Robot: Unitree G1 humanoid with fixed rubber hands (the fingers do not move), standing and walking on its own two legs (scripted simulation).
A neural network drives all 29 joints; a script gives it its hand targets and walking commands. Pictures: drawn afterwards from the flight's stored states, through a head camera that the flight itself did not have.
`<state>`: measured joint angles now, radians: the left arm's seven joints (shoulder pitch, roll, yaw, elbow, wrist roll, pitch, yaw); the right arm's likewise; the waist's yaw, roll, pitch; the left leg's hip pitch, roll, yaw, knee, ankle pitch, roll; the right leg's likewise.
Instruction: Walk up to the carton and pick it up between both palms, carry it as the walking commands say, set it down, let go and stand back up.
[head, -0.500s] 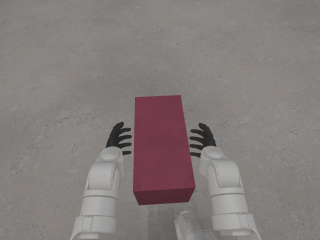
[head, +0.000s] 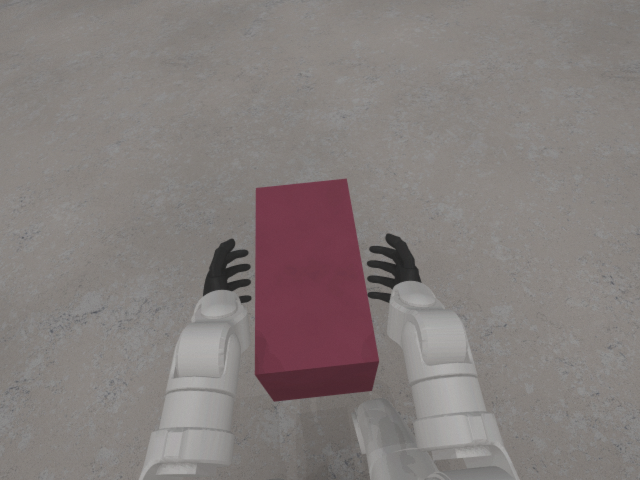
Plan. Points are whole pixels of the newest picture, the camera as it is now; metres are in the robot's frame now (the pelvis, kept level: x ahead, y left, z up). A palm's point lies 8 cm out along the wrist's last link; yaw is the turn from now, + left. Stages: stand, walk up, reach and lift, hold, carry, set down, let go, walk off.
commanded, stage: carry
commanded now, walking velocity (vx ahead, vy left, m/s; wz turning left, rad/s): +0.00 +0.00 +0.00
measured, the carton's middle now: (311, 285) +0.38 +0.00 -0.06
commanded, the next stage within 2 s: none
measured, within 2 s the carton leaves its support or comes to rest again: neither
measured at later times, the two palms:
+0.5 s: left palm (279, 194) +0.48 +0.03 +0.05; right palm (437, 169) +0.49 -0.20 +0.05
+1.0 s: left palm (270, 201) +0.43 +0.04 +0.10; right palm (443, 185) +0.43 -0.19 +0.08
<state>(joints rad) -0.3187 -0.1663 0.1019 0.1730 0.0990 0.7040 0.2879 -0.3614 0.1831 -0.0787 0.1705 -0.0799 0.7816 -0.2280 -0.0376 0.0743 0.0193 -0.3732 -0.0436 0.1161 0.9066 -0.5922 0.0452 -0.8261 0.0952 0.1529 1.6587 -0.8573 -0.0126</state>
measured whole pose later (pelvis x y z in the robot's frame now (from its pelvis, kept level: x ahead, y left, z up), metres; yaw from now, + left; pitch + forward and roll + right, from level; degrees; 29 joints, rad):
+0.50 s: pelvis +0.16 -0.10 +0.03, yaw +3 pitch +3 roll +1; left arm -0.34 -0.17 0.10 0.17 0.11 0.72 0.19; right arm -0.35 0.15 -0.08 0.17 -0.08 0.74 -0.28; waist 0.00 0.00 0.07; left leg -0.45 0.01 0.08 0.88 -0.47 0.02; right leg -0.51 0.10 -0.04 0.70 -0.25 -0.13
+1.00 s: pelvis +0.13 -0.10 +0.03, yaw +4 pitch +0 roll +1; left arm -0.35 -0.17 0.10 0.32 0.14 0.80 0.28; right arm -0.34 0.17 -0.08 0.39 -0.08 0.81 -0.29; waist 0.00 -0.01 -0.14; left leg -0.40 0.02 0.09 0.72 -0.33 0.02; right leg -0.47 0.10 -0.06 0.63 -0.18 -0.12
